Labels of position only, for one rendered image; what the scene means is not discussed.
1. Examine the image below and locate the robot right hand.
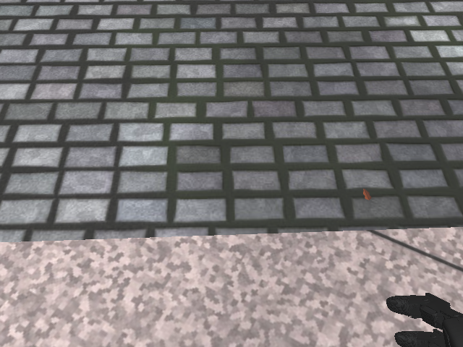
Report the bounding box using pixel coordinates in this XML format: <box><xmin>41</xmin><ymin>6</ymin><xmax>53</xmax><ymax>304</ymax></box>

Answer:
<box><xmin>386</xmin><ymin>293</ymin><xmax>463</xmax><ymax>347</ymax></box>

